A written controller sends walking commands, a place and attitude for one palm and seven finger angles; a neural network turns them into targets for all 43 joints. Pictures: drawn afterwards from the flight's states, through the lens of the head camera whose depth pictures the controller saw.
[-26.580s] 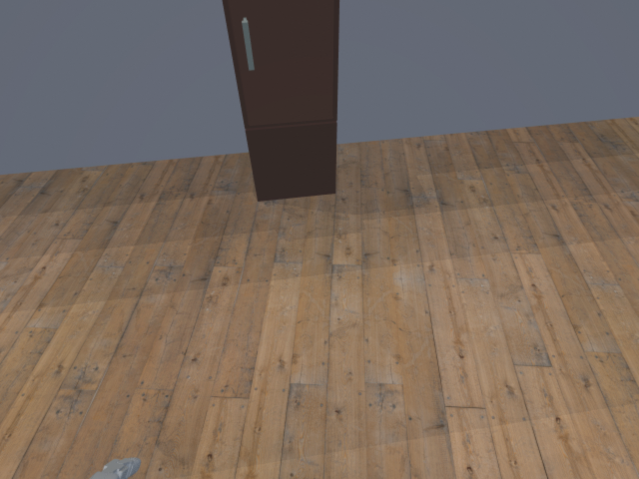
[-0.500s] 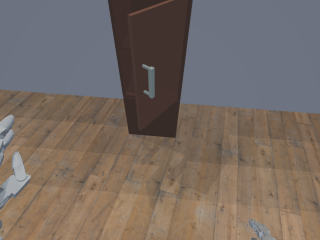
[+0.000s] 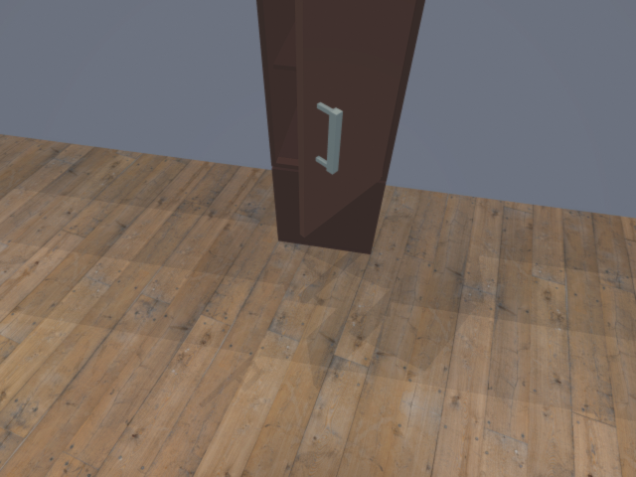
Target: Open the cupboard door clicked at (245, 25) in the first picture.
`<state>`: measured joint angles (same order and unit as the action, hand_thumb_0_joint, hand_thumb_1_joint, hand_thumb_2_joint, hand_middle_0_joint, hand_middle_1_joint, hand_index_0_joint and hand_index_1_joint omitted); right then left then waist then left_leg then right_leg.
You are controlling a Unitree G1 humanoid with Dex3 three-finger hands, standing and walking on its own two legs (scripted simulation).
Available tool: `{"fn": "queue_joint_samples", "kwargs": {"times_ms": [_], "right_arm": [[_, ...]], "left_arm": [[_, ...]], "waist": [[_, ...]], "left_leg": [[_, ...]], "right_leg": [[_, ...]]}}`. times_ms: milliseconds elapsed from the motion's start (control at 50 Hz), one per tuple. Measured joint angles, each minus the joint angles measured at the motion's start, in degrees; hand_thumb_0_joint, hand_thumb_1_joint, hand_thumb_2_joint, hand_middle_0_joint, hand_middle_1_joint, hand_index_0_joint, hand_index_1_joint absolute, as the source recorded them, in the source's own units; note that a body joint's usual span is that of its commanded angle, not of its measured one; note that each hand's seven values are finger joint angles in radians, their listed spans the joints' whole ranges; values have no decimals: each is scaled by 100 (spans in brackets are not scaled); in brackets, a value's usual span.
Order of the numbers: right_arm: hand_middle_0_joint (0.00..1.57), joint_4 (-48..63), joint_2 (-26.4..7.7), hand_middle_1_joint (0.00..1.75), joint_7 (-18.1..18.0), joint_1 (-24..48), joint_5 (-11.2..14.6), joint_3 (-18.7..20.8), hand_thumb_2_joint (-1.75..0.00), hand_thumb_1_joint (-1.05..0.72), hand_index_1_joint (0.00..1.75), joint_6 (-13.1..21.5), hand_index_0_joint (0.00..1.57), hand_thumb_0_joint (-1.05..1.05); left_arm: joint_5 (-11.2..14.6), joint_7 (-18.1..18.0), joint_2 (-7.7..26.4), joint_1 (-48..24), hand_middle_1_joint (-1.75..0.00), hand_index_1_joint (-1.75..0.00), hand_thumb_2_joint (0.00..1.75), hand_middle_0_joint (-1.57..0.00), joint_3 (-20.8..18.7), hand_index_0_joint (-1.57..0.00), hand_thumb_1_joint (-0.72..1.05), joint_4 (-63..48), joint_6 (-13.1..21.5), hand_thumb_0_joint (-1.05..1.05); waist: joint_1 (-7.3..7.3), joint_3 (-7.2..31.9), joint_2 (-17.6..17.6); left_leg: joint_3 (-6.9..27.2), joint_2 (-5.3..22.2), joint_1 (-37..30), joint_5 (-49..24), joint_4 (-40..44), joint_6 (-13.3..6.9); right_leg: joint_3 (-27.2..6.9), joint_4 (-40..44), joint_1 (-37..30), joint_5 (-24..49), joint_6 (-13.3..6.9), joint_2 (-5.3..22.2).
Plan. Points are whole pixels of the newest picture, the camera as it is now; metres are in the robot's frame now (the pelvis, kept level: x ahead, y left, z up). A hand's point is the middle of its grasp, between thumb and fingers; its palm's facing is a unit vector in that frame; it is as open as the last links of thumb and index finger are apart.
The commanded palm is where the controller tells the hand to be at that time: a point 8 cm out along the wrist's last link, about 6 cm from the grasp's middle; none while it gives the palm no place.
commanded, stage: let the arm hang, fingers relaxed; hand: left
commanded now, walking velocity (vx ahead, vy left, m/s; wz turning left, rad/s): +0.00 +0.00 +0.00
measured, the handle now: (327, 139) +0.76 +0.03 -0.03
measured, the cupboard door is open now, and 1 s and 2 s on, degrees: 56 56 56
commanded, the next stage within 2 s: look to check the result in 0.62 s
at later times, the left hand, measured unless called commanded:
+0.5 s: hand out of the picture +0.06 +0.19 -0.17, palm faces -0.01 -0.98 -0.22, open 7.4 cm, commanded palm none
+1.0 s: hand out of the picture +0.06 +0.20 -0.16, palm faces -0.01 -0.97 -0.25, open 7.4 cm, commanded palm none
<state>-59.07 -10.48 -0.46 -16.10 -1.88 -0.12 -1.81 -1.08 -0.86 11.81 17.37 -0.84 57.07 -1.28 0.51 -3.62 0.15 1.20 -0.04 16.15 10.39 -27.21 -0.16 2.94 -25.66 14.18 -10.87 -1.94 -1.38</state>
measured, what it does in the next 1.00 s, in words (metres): stands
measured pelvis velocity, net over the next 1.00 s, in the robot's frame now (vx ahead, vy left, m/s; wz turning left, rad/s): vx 0.04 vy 0.00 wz -0.02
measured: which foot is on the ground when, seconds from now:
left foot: down 0.00-1.00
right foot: down 0.00-1.00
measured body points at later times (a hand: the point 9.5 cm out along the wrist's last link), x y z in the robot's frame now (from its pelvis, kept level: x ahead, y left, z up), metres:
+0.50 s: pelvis +0.02 +0.01 +0.01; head +0.03 +0.00 +0.46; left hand +0.06 +0.24 -0.15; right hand +0.03 -0.22 -0.16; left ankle +0.05 +0.12 -0.74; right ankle +0.03 -0.10 -0.74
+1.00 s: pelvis +0.04 +0.00 +0.01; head +0.06 -0.01 +0.46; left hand +0.07 +0.25 -0.14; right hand +0.05 -0.24 -0.15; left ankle +0.05 +0.12 -0.74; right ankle +0.03 -0.10 -0.74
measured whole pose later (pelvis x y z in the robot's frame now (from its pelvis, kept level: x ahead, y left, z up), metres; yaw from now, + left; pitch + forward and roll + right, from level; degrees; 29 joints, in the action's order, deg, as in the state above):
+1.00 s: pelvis +0.04 +0.00 +0.01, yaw -1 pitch -1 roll +0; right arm -65.9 -11.9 -1.4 -12.5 -1.3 0.3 0.5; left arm -0.8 -1.3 11.6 12.6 -0.7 65.6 0.8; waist 0.1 -3.2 1.0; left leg -0.3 -0.6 8.3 11.3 -20.7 -0.4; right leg 1.2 -21.5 7.9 -12.5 -1.5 -0.9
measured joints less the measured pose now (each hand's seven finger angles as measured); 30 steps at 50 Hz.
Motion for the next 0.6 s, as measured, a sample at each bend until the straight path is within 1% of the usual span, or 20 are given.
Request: {"fn": "queue_joint_samples", "kwargs": {"times_ms": [100, 200, 440, 600], "right_arm": [[20, -277, -42, 30, -32, -122, 25, 40, -90, -92, 30, 62, 20, 1], [20, -452, -40, 30, -50, -101, 38, 38, -90, -91, 30, 114, 20, 1], [20, -572, 41, 30, -66, 145, 46, 6, -90, -91, 30, 216, 20, 0], [20, -597, 80, 30, -73, 237, 44, 5, -90, -91, 30, 247, 20, 0]], "left_arm": [[10, -10, 42, 85, -30, -30, 90, -20, -18, -20, 93, 463, 25, 0], [20, -23, 29, -9, -30, -30, 90, -20, -9, -20, 91, 678, 73, 1], [18, -39, -171, -431, -30, -30, 90, -20, 54, -20, 90, 734, 164, 1], [17, -41, -247, -523, -30, -30, 90, -20, 62, -20, 90, 737, 191, 1]], "waist": [[-14, 49, 98], [-19, 80, 134], [-52, 180, 90], [-68, 169, 61]], "left_leg": [[-69, -49, -165, -41, 190, -52], [-119, -91, -292, -58, 313, -86], [-182, -140, -503, -42, 486, -110], [-186, -124, -586, 6, 536, -92]], "right_leg": [[-70, 125, -120, 22, 49, 49], [-122, 173, -202, 12, 85, 92], [-189, 203, -331, -64, 121, 140], [-197, 246, -407, -111, 108, 124]]}}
